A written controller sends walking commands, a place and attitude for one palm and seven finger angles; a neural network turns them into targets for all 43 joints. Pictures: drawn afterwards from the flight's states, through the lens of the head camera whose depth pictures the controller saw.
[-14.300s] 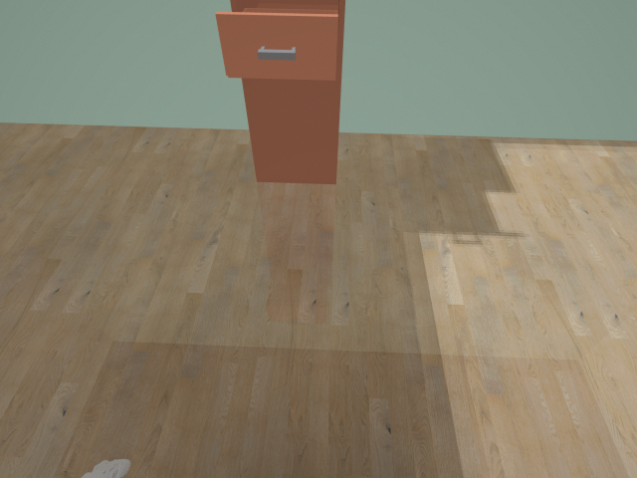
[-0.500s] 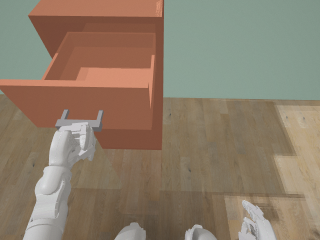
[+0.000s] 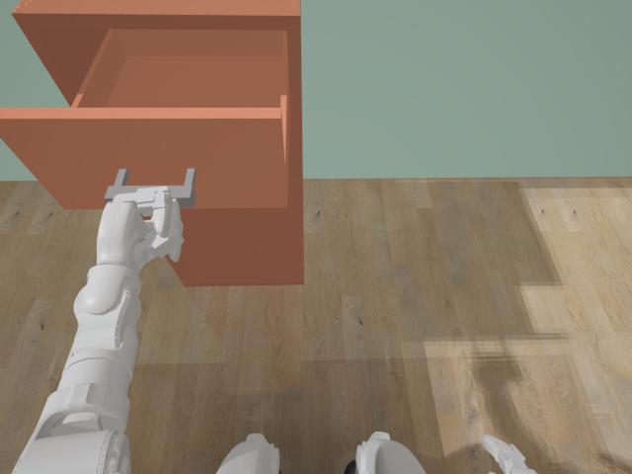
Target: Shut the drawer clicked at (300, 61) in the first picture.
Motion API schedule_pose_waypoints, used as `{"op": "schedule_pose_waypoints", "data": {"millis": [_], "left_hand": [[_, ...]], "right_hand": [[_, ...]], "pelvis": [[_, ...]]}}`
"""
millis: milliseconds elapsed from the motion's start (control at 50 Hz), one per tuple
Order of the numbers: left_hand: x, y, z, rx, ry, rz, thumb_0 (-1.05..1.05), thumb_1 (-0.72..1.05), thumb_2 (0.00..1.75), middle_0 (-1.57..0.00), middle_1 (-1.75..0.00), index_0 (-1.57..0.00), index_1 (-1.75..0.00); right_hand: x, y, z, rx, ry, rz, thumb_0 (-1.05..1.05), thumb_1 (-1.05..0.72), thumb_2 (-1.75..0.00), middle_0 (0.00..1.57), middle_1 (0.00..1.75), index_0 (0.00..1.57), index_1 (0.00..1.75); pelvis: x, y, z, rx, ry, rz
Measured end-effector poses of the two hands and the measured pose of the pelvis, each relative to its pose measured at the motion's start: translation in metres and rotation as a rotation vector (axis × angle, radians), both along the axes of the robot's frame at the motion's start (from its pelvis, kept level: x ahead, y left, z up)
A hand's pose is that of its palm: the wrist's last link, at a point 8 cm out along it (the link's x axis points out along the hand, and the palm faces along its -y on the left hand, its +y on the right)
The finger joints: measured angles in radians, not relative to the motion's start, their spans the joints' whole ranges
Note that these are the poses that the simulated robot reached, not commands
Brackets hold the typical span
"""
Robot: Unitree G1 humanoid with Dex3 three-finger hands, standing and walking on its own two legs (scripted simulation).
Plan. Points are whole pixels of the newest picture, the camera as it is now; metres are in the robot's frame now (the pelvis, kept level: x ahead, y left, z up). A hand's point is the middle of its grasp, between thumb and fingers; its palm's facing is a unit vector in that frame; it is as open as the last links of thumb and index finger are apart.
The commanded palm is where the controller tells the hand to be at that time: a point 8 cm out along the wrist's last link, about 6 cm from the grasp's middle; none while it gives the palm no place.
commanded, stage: push the drawer shut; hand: left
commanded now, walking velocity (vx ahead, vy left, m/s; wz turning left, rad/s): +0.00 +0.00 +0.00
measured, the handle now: (154, 185) +0.47 +0.23 +0.06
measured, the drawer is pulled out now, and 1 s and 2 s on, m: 0.19 0.08 0.00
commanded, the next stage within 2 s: pull the fist back off the drawer in 1.94 s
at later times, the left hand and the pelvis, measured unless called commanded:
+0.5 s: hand (181, 199) +0.45 +0.19 +0.06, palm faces +0.02 -1.00 -0.03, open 2.9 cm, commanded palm +0.44 +0.24 +0.06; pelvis +0.00 +0.01 +0.00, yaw -1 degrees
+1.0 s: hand (192, 166) +0.51 +0.18 +0.06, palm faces +0.04 -1.00 -0.03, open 3.1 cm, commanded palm +0.50 +0.23 +0.06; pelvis +0.00 +0.01 -0.02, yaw -1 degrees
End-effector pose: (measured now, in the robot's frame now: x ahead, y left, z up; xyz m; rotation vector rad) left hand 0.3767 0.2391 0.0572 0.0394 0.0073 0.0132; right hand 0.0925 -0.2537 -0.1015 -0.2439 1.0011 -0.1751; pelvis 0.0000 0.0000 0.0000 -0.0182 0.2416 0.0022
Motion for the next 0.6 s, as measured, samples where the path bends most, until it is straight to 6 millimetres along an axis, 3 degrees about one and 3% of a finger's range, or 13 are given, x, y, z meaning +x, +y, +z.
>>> {"op": "schedule_pose_waypoints", "data": {"millis": [600], "left_hand": [[0.058,0.001,0.002,-0.011,-0.01,0.011,-0.02,0.76,0.91,-1.4,-1.6,-1.4,-1.6]], "right_hand": [[-0.041,0.003,-0.01,-0.009,0.153,-0.058,0.01,-0.91,-0.9,0.2,0.3,0.2,0.3]], "pelvis": [[0.0,0.009,-0.007,-0.011,0.053,-0.014]]}}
